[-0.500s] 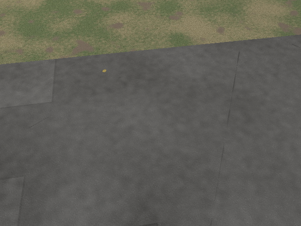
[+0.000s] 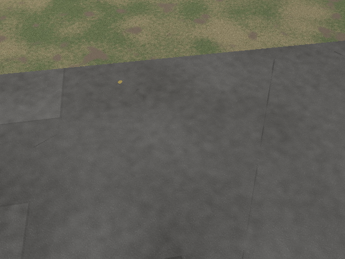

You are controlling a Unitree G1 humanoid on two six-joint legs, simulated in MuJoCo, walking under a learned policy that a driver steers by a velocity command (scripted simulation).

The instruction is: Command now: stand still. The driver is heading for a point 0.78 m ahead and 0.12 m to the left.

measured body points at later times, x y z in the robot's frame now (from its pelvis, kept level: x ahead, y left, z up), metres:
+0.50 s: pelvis +0.05 -0.03 +0.00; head +0.06 -0.05 +0.45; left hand +0.07 +0.24 -0.13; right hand +0.08 -0.30 -0.16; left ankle -0.01 +0.11 -0.70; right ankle +0.03 -0.13 -0.74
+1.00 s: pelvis +0.31 +0.02 -0.01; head +0.34 +0.02 +0.44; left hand +0.29 +0.28 -0.15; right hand +0.47 -0.24 -0.12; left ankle +0.39 +0.10 -0.74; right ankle +0.14 -0.13 -0.63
